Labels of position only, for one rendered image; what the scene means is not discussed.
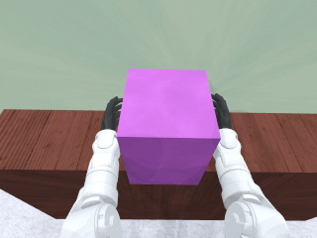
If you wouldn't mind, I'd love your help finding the left robot hand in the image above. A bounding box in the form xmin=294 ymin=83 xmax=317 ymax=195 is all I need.
xmin=100 ymin=96 xmax=123 ymax=131

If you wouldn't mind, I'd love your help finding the carton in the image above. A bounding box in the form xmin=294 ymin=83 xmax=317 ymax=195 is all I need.
xmin=116 ymin=68 xmax=221 ymax=185

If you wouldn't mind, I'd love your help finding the robot right forearm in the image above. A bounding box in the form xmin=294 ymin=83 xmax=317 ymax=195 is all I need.
xmin=213 ymin=128 xmax=289 ymax=233

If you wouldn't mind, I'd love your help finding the right robot hand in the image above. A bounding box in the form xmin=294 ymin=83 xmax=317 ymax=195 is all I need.
xmin=211 ymin=93 xmax=233 ymax=130

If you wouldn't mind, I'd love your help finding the right robot upper arm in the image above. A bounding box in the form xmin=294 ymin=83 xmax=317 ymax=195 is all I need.
xmin=223 ymin=200 xmax=289 ymax=238

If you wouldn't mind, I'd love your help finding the robot left forearm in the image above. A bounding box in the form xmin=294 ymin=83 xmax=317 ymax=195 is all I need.
xmin=60 ymin=129 xmax=121 ymax=238

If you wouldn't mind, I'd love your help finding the pedestal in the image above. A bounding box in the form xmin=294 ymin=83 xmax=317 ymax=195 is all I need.
xmin=0 ymin=109 xmax=317 ymax=221

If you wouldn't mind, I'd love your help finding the left robot upper arm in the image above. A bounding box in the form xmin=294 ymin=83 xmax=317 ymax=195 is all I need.
xmin=60 ymin=202 xmax=124 ymax=238

